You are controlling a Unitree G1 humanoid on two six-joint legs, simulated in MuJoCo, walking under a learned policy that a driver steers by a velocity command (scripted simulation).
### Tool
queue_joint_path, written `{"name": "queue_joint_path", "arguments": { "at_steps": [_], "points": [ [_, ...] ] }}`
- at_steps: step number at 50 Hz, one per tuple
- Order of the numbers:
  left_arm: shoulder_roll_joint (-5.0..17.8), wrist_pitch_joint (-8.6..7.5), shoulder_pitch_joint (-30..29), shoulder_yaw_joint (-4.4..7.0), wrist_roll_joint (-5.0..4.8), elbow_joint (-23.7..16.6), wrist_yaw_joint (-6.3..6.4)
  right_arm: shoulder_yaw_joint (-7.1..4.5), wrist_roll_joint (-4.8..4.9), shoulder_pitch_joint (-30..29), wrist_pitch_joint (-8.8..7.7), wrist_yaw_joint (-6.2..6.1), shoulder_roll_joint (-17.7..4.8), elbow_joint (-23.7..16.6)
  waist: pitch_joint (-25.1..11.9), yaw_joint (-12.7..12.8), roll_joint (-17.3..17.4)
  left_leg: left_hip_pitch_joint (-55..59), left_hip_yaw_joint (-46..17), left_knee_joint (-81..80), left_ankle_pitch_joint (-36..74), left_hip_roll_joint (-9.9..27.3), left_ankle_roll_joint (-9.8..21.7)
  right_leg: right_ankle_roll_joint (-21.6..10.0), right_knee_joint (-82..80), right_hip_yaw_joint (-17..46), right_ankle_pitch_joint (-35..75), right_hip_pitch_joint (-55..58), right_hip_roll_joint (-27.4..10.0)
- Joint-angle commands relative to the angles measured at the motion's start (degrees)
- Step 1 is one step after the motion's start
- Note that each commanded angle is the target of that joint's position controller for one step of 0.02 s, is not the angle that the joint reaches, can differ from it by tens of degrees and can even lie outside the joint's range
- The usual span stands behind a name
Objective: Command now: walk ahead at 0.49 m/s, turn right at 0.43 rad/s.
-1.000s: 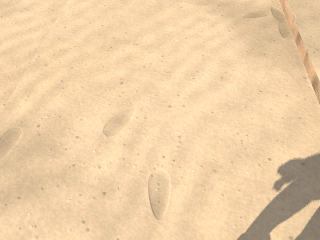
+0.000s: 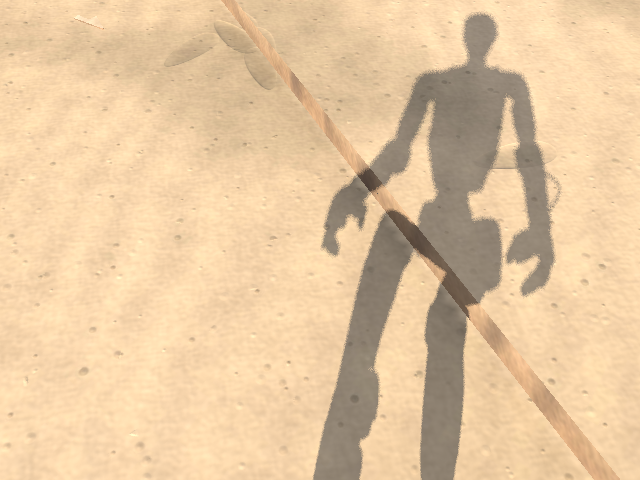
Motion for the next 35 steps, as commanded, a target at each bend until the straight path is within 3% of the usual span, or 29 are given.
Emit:
{"name": "queue_joint_path", "arguments": {
  "at_steps": [1, 5, 9, 11, 12, 13, 14, 15, 16, 17, 18, 19, 21, 25, 28, 31, 35],
  "points": [
    [-0.2, -0.21, 0.0, -0.53, 0.08, -3.5, -0.71, -0.60, 0.00, 1.9, -1.61, 0.50, -4.3, -1.3, 0.5, 1.4, 6.4, 2.2, -12.1, -13.0, 10.7, 16.5, 7.5, 0.6, -3.3, 3.1, 5.5, -6.1, -1.9],
    [-1.7, -1.02, -8.8, -1.88, -0.17, -5.7, -1.30, -0.39, 0.34, 4.0, -1.25, 0.78, -4.9, 0.6, 1.8, -0.1, 7.0, 1.6, -4.7, -12.8, 16.4, 13.4, 5.8, 1.0, -19.3, -2.1, 13.5, -1.8, -1.2],
    [-1.4, -1.43, -15.3, -2.50, -0.27, -7.4, -1.29, -0.58, 0.40, 9.2, -0.23, 0.29, -7.0, 3.8, 2.9, -2.1, 7.3, 7.4, -4.9, -11.2, 20.4, 15.6, 5.9, -0.1, -28.3, -6.5, 10.1, 1.7, -1.1],
    [-0.6, -1.74, -15.2, -2.37, 0.06, -7.2, -0.70, -0.66, 0.32, 10.5, 0.63, -0.02, -7.9, 5.3, 2.6, -1.7, 7.9, 11.7, -4.8, -7.1, 28.8, 16.7, 5.8, -1.6, -31.6, -7.8, 4.7, 4.0, 0.4],
    [-0.2, -2.07, -12.7, -2.13, 0.26, -6.3, -0.31, -0.67, 0.37, 10.8, 1.00, -0.18, -8.3, 5.9, 1.0, -0.3, 8.5, 12.9, -4.1, -2.5, 37.2, 16.6, 5.4, -2.7, -33.5, -8.6, 2.6, 8.2, 2.1],
    [0.5, -2.69, -5.9, -1.64, 0.61, -3.9, 0.15, -0.57, 0.66, 10.7, 1.44, -0.30, -8.5, 6.5, -2.6, 3.0, 7.7, 12.3, -2.3, 6.1, 42.6, 15.3, 4.5, -4.0, -37.8, -9.3, 4.0, 17.1, 4.0],
    [3.0, -3.33, 3.6, -0.59, 1.44, -0.4, 0.85, -0.14, 0.94, 10.7, 1.50, -0.45, -7.6, 6.3, -8.7, 6.6, 6.4, 5.6, -0.8, 17.2, 36.8, 13.4, 3.3, -5.8, -37.8, -6.4, 4.7, 31.5, 2.0],
    [8.7, -3.57, 13.3, 0.90, 2.57, 1.0, 1.85, 1.07, 1.81, 10.4, 1.20, -0.13, -3.5, 3.0, -17.6, 9.8, -2.4, -10.8, 1.3, 36.5, 13.7, 9.4, 1.2, -10.3, -39.0, 13.7, -2.5, 49.3, -14.6],
    [11.5, -3.00, 14.5, 1.78, 0.71, 1.6, 2.39, 1.00, 1.99, 13.3, 1.30, 0.17, -2.3, 2.5, -21.4, 8.0, -9.5, -25.6, -2.9, 51.2, -20.8, 1.0, 0.2, -15.8, -46.6, 35.7, 0.7, 55.4, -25.4],
    [8.6, -2.79, 11.0, 1.29, -0.84, 1.9, 2.57, -0.42, 1.11, 7.0, 1.77, -0.19, -6.7, 2.3, -13.2, 7.5, -1.3, -30.5, -9.3, 53.0, -15.9, 4.1, 1.0, -13.3, -47.0, 28.1, 2.7, 49.6, -21.7],
    [5.5, -3.18, 6.7, 0.38, -1.09, 1.9, 2.48, -0.13, 1.39, 4.4, 1.38, 0.16, -5.3, 1.5, -6.6, 5.2, -0.7, -29.4, -10.2, 50.2, -10.8, 5.7, 1.3, -11.0, -48.8, 19.3, 7.9, 41.1, -19.2],
    [2.8, -3.63, 3.7, -0.28, -1.05, 1.9, 2.20, -0.07, 1.38, 4.2, 1.53, 0.30, -4.3, 2.3, -3.7, 3.1, 0.7, -26.4, -10.2, 46.7, -8.0, 7.0, 1.2, -8.4, -51.2, 13.5, 10.5, 34.9, -16.5],
    [-0.1, -4.51, 1.9, -1.06, -1.40, 2.7, 2.36, -0.07, -0.23, 6.9, 3.17, 0.92, -2.6, 4.2, -1.1, 0.4, -1.3, -21.4, -10.2, 43.9, -5.4, 7.6, 0.1, -5.5, -54.5, 6.0, 13.2, 27.7, -13.1],
    [0.8, -6.14, 5.3, -0.75, -1.70, 5.3, 2.62, -0.49, -0.49, 2.3, 4.46, 2.03, -1.3, 3.1, 1.3, -0.5, -0.8, -26.0, -9.9, 42.6, 1.6, 7.6, -0.7, -5.2, -57.4, -1.5, 20.7, 27.2, -12.1],
    [0.2, -6.23, 7.1, -1.03, -1.52, 6.8, 2.78, -0.31, -0.40, -4.4, 4.40, 2.28, -1.0, 0.8, 3.3, 0.4, -0.8, -29.5, -8.9, 35.8, 8.3, 7.4, -1.0, -4.8, -57.9, -6.3, 23.1, 27.9, -11.1],
    [1.0, -6.27, 8.7, -1.09, -1.59, 8.0, 3.25, 0.51, -0.51, -11.1, 4.08, 2.86, -0.1, -1.4, 4.3, 1.8, -0.8, -27.3, -5.5, 25.0, 13.7, 6.6, -0.4, -4.1, -57.7, -10.1, 25.6, 29.2, -10.9],
    [2.7, -5.61, 12.3, -0.87, -1.33, 10.5, 4.25, 0.78, -0.80, -16.4, 3.98, 3.31, -0.7, -4.0, 5.2, 2.9, -0.1, -25.9, -1.6, 17.0, 10.2, 4.9, 2.3, -3.4, -54.5, -12.7, 33.8, 36.9, -13.3]
  ]
}}
Keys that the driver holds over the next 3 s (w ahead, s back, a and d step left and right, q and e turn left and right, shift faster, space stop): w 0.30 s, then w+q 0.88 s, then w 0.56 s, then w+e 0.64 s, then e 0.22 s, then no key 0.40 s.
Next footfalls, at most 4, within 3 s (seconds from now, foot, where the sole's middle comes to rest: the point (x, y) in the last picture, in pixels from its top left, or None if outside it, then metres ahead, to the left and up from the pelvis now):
0.28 right None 0.30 -0.12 -0.78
0.82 left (292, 430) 0.59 0.06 -0.78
1.36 right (310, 292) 0.95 0.02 -0.78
1.88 left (195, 251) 1.08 0.32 -0.78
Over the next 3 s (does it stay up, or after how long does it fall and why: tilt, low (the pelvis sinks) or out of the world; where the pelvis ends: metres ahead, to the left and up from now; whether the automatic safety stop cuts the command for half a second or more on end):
stays up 1.41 0.29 -0.01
